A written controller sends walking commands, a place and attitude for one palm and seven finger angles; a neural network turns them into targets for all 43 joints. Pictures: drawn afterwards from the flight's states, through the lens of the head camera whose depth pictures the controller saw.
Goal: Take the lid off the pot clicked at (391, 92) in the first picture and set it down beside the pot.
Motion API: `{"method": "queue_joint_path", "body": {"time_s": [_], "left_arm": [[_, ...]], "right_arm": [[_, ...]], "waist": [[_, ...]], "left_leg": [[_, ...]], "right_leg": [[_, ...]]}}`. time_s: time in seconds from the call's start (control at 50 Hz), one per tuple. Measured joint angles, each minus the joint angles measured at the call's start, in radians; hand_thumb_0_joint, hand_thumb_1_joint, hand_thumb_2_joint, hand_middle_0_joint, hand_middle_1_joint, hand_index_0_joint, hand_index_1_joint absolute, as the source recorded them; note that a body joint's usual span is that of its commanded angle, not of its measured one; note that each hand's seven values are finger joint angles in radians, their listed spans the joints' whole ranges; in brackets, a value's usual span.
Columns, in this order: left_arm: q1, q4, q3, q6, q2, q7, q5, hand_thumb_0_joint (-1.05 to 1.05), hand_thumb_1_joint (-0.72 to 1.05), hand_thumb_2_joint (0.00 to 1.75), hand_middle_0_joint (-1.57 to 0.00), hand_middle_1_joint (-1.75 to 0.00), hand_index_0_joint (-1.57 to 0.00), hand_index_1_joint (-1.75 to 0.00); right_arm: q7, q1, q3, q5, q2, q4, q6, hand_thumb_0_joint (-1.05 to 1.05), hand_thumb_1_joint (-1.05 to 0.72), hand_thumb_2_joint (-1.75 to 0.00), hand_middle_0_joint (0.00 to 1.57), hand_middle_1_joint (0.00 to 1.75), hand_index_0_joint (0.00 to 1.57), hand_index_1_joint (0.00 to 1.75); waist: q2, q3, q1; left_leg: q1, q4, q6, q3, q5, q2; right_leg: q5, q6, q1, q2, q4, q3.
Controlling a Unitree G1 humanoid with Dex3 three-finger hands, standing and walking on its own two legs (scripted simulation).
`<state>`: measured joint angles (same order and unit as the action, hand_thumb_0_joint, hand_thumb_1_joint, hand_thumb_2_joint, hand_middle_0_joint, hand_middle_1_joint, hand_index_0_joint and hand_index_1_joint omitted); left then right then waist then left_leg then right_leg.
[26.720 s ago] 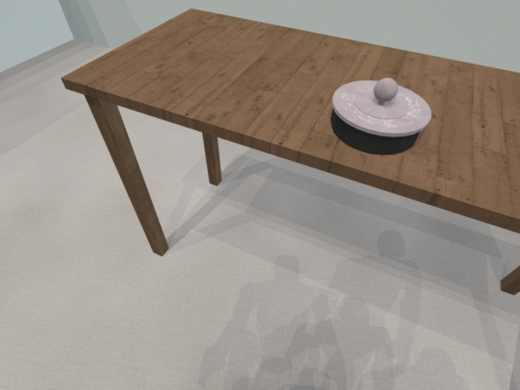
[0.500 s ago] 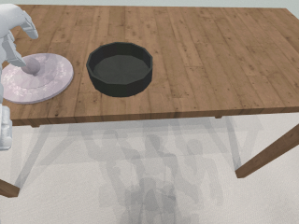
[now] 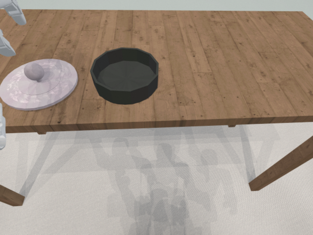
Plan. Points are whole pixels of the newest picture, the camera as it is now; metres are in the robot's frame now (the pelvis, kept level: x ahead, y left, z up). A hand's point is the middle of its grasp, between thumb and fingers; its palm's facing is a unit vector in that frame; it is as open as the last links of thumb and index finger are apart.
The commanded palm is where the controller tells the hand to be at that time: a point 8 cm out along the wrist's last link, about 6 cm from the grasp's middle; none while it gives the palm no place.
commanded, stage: raise the empty hand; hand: left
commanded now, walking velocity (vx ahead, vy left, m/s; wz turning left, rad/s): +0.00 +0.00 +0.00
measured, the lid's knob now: (34, 71) +0.51 +0.30 +0.14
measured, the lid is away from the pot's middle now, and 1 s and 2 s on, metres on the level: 0.23 0.23 0.23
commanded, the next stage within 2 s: draw the hand back to the body in 0.30 s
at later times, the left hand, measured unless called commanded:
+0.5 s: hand out of the picture +0.47 +0.31 +0.28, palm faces -0.19 -0.10 -0.98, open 11.0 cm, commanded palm +0.47 +0.30 +0.34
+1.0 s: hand (6, 25) +0.44 +0.25 +0.29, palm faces +0.19 -0.63 -0.75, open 11.0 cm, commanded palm +0.39 +0.29 +0.33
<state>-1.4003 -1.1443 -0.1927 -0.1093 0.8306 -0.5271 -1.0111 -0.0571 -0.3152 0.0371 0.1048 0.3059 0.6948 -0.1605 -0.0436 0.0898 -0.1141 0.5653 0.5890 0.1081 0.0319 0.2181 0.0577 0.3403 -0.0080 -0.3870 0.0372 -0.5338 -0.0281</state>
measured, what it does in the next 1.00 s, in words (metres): stands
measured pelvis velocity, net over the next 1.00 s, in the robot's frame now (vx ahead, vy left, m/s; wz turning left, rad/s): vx -0.01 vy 0.00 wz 0.00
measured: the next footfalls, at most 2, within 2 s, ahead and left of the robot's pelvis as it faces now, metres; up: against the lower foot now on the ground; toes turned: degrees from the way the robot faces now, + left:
none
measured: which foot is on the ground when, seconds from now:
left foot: down 0.00-1.00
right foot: down 0.00-1.00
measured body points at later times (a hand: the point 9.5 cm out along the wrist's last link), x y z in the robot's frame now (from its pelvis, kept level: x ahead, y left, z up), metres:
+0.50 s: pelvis +0.00 +0.00 +0.00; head +0.06 +0.00 +0.45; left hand +0.48 +0.31 +0.34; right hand +0.05 -0.28 -0.12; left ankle +0.04 +0.05 -0.73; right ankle -0.05 -0.12 -0.73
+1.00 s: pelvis -0.01 +0.00 +0.01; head +0.02 -0.01 +0.46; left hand +0.43 +0.29 +0.33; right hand +0.11 -0.25 -0.10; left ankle +0.04 +0.05 -0.73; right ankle -0.05 -0.12 -0.73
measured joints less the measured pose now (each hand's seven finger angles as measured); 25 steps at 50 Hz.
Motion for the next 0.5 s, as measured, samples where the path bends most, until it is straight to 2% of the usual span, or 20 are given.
{"method": "queue_joint_path", "body": {"time_s": [0.18,0.26,0.4,0.5], "left_arm": [[-0.03,-0.028,0.013,-0.024,0.04,-0.015,-0.01,0.0,-0.16,0.95,-0.53,-0.53,-0.53,-0.54],[-0.04,-0.007,0.01,-0.033,0.057,-0.02,-0.016,0.0,-0.16,0.95,-0.53,-0.53,-0.53,-0.54],[-0.037,-0.001,-0.022,-0.053,0.044,-0.03,-0.01,0.0,-0.16,0.95,-0.53,-0.53,-0.53,-0.54],[-0.015,0.049,0.004,-0.039,0.033,-0.031,-0.007,0.0,-0.16,0.95,-0.53,-0.53,-0.53,-0.54]], "right_arm": [[0.003,0.011,0.012,0.004,-0.006,-0.001,-0.001,0.01,-0.91,-0.9,0.2,0.3,0.2,0.29],[0.007,0.006,0.007,0.004,-0.005,-0.006,0.0,0.01,-0.91,-0.9,0.2,0.3,0.2,0.29],[0.017,0.013,0.003,0.006,0.001,-0.001,-0.011,0.01,-0.91,-0.9,0.2,0.3,0.2,0.29],[0.016,0.02,-0.003,0.003,-0.007,-0.006,-0.01,0.01,-0.91,-0.9,0.2,0.3,0.2,0.29]], "waist": [[0.004,0.0,-0.01],[0.003,0.001,-0.008],[-0.004,-0.011,0.009],[-0.001,-0.008,0.007]], "left_leg": [[-0.025,-0.012,-0.004,0.005,0.004,-0.004],[-0.028,-0.017,-0.006,0.003,0.003,-0.004],[-0.03,-0.026,-0.005,-0.002,-0.005,0.002],[-0.033,-0.036,-0.004,-0.004,-0.012,0.005]], "right_leg": [[0.0,-0.004,0.023,0.004,0.014,0.007],[-0.003,-0.005,0.029,0.005,0.024,0.006],[-0.005,-0.003,0.03,-0.001,0.027,0.0],[-0.009,-0.003,0.032,-0.003,0.032,-0.002]]}}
